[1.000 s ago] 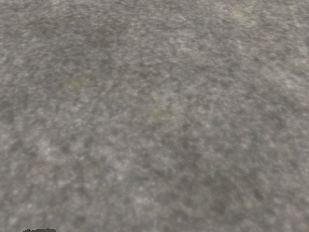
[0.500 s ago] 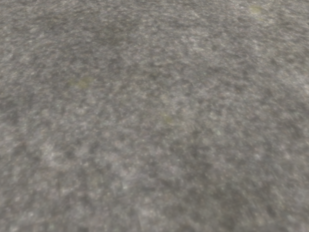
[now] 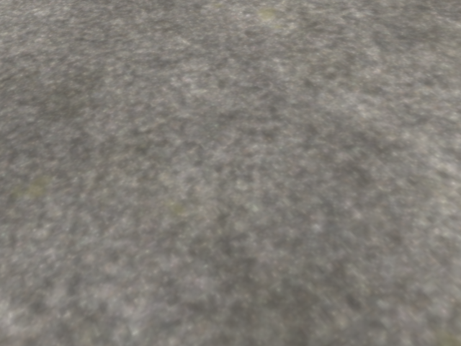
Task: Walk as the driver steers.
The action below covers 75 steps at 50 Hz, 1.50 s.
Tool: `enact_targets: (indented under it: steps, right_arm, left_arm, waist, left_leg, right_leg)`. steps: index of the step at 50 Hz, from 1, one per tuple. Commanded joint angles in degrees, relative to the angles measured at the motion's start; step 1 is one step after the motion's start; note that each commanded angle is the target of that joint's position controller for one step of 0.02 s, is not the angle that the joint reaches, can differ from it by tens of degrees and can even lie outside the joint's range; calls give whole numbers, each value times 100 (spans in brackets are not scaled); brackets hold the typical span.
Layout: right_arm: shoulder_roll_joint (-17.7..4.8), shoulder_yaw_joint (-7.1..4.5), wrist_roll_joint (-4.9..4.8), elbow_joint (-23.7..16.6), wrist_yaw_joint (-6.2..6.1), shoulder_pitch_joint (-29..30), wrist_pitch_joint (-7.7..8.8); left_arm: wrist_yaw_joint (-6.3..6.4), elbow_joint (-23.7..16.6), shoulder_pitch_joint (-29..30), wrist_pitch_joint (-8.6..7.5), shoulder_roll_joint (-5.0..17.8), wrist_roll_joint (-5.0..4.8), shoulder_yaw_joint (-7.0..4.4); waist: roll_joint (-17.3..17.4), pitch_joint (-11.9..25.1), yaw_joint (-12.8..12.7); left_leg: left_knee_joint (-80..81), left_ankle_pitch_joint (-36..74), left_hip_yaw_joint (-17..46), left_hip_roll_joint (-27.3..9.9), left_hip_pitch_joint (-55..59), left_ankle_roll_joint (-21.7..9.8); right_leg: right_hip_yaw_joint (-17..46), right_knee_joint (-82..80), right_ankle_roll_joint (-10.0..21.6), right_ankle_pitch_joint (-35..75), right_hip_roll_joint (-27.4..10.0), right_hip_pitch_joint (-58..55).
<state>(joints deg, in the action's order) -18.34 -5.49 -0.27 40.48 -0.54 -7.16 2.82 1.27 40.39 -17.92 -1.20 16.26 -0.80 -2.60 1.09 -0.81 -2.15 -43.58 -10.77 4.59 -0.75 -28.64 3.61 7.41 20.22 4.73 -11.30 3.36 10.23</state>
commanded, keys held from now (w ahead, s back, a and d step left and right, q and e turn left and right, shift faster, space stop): w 0.08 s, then w+q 0.90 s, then w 0.02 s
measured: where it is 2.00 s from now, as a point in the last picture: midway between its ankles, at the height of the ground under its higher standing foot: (177, 188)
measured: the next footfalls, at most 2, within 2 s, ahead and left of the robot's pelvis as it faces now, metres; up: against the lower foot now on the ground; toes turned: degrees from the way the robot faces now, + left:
left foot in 0.24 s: +0.19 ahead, +0.15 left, +0.00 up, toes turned -4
right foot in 0.68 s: +0.51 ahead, -0.04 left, +0.00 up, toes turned +15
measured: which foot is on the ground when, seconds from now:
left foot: up 0.00-0.22, down 0.24-0.70, up 0.72-1.00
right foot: down 0.00-0.26, up 0.28-0.66, down 0.68-1.00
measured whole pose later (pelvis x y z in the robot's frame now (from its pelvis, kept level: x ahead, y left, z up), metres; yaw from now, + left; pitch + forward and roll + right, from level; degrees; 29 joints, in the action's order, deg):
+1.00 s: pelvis +0.48 +0.07 -0.01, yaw +22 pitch +1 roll -3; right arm -18.7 -3.5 -1.3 36.9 0.8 -9.3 1.2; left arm -0.5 45.6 -18.3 -5.4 16.9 0.1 -4.2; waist 2.8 -3.0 -4.1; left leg -52.3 -7.7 3.2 -5.9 -39.0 0.8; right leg -7.5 14.5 1.4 -12.7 2.0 2.4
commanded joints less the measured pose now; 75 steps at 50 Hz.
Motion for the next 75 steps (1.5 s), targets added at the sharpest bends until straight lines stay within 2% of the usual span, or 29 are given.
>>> enact_targets:
  steps: [1,7,11,12,13,14,16,18,26,31,33,34,35,36,37,39,41,45,49,55,57,59,60,61,62,63,66,70,75]
  right_arm:
    - [-293,-10,-33,-486,82,680,225]
    - [-380,68,-119,-543,205,841,386]
    - [-550,14,-98,-285,192,-30,410]
    - [-775,-59,-83,-150,167,-728,421]
    - [-1432,-217,-9,-46,187,-1405,411]
    - [-1218,-184,-102,72,266,-1667,387]
    - [-688,1,-73,-42,264,-1297,342]
    - [-529,68,-18,-131,210,-1106,265]
    - [-845,-16,-115,18,-56,-1425,90]
    - [-826,-42,-184,121,-111,-1631,-1]
    - [-765,-39,-156,71,-95,-1485,-37]
    - [-592,27,-97,-13,-62,-1403,-41]
    - [-206,162,71,-182,-55,-1486,-35]
    - [135,272,-173,-289,-42,-2394,12]
    - [-524,149,-265,-96,-66,-2196,-8]
    - [-695,76,-164,-231,-61,-1270,-49]
    - [-514,66,-133,-337,5,-1101,-76]
    - [-187,156,-110,-559,63,-759,-172]
    - [-142,217,-101,-681,189,-296,-92]
    - [-126,277,-83,-1067,330,711,9]
    - [-330,183,-32,-1081,328,495,24]
    - [-839,-93,-3,-627,231,-1073,11]
    - [-1410,-229,111,-492,114,-1954,-28]
    - [-1503,-182,115,-560,114,-1897,-20]
    - [-967,-48,92,-573,146,-1689,24]
    - [-799,14,48,-492,157,-1388,64]
    - [-318,117,91,-415,205,-631,217]
    - [-313,57,148,-161,156,-507,404]
    - [-498,-3,127,72,35,-650,362]
  left_arm:
    - [32,-301,-6,-87,1139,-22,-332]
    - [-85,-140,-201,-128,1096,-5,-286]
    - [-114,-75,-164,-121,931,33,-209]
    - [-101,-134,-68,-146,738,88,-134]
    - [-62,-400,-135,-239,566,68,-69]
    - [-33,-496,-18,-336,770,51,-96]
    - [-123,-501,443,-478,949,-79,-140]
    - [-188,-563,716,-560,860,113,-154]
    - [-268,-847,1823,-580,338,117,20]
    - [-278,-888,1973,-613,649,15,-117]
    - [-224,-745,1336,-638,868,22,-251]
    - [-174,-639,647,-646,1048,69,-344]
    - [-107,-562,-335,-597,1406,117,-431]
    - [-182,-369,-423,-519,1578,156,-453]
    - [-198,-488,-171,-498,936,90,-328]
    - [-181,-465,321,-462,623,102,-230]
    - [-171,-350,524,-474,514,177,-200]
    - [-171,-124,562,-574,649,82,-280]
    - [-155,18,599,-539,874,83,-338]
    - [-195,462,-103,-391,1174,-122,-389]
    - [-187,585,-156,-297,1315,-173,-393]
    - [-157,636,-140,-253,1166,-147,-276]
    - [-173,425,-302,-305,649,15,-82]
    - [-211,437,-798,-398,312,-13,42]
    - [-225,446,-245,-423,1008,-197,-159]
    - [-224,284,107,-431,1028,-264,-189]
    - [-161,426,-62,-265,754,-111,-200]
    - [-129,415,25,-57,446,-115,-178]
    - [-258,161,773,-122,277,-54,-103]
  waist:
    - [-884,-9,-173]
    - [-881,-181,-332]
    - [-778,91,169]
    - [-375,561,500]
    - [990,1064,576]
    - [1472,948,671]
    - [582,39,581]
    - [235,-173,455]
    - [437,-148,616]
    - [553,-105,487]
    - [603,197,96]
    - [485,788,-262]
    - [-294,1791,-561]
    - [-2300,2285,-14]
    - [-1381,1566,-130]
    - [-389,399,-126]
    - [-608,62,90]
    - [-551,-185,160]
    - [-398,-236,46]
    - [-304,-476,-191]
    - [-464,-240,119]
    - [-453,745,1001]
    - [458,1686,1180]
    - [1300,2589,822]
    - [587,1980,1049]
    - [599,1059,877]
    - [564,359,290]
    - [320,-21,136]
    - [163,-337,353]
  left_leg:
    - [785,260,-43,24,-482,73]
    - [1365,228,-260,-50,144,-246]
    - [1819,210,-451,127,1498,-708]
    - [1904,119,187,-302,2437,-1003]
    - [2336,-373,2201,-1310,3864,-1827]
    - [2978,-1424,3826,-1879,4324,-2270]
    - [3066,-1525,3023,-1586,3687,-2023]
    - [3181,-407,2285,-1196,3157,-1862]
    - [3145,1339,1181,-504,1796,-1550]
    - [2680,1166,1792,-811,2169,-1298]
    - [1996,1983,1758,-665,2196,-1126]
    - [978,2033,1556,-354,1878,-957]
    - [-713,583,1070,100,1065,-770]
    - [-2310,-2455,628,658,-790,-528]
    - [-2923,-2123,722,146,-1323,-473]
    - [-2832,-1172,361,-237,-1234,-394]
    - [-2508,-812,307,-512,-921,-370]
    - [-1881,-491,137,-672,-1105,-269]
    - [-637,737,-51,-647,-1001,-272]
    - [841,687,-410,-307,-571,-631]
    - [1137,155,-634,-57,30,-824]
    - [1399,651,-737,101,2544,-1103]
    - [1275,692,1050,-1352,4627,-1593]
    - [2078,-68,3427,-2404,5294,-2224]
    - [2352,-350,2995,-2230,4722,-1965]
    - [2491,-86,2012,-2014,3945,-1751]
    - [3098,612,638,-1421,2403,-1472]
    - [3580,1319,-247,-1357,2020,-1500]
    - [3736,1503,-1079,-1240,2337,-1347]
  right_leg:
    - [1500,-834,832,-957,-1294,-451]
    - [1598,-683,830,-871,-1504,-303]
    - [1118,114,568,653,-1303,-209]
    - [634,1266,346,1178,-966,128]
    - [-208,3160,-151,472,-156,1644]
    - [-164,4294,-384,-1836,63,3015]
    - [-56,4754,-283,-1305,-457,3666]
    - [-156,4118,-351,-674,-699,3500]
    - [-565,1361,-866,1162,-239,1974]
    - [-248,758,-643,1164,-212,1345]
    - [-383,482,-378,906,-206,414]
    - [-184,504,-125,864,-556,-738]
    - [921,689,224,412,-1625,-2308]
    - [3596,-6,1038,-875,-2771,-3512]
    - [3536,-267,861,-1716,-2639,-2925]
    - [1837,-453,594,-508,-2151,-1485]
    - [983,-747,559,258,-1830,-711]
    - [156,-1204,747,894,-1855,-356]
    - [-737,-1267,637,1487,-1692,-491]
    - [-1039,-1119,499,1900,-1915,-1091]
    - [-1006,-508,421,3407,-1971,-1376]
    - [-1296,1439,95,3991,-1543,-549]
    - [-1395,3545,-227,1590,-1017,1211]
    - [-479,5014,-419,-2340,-195,2392]
    - [43,5436,-400,-2189,-435,2869]
    - [-142,5280,-363,-1694,-694,3141]
    - [-189,4708,-471,-513,-1157,2373]
    - [-104,4347,-614,169,-1158,2527]
    - [-314,2682,-585,1444,-1048,2733]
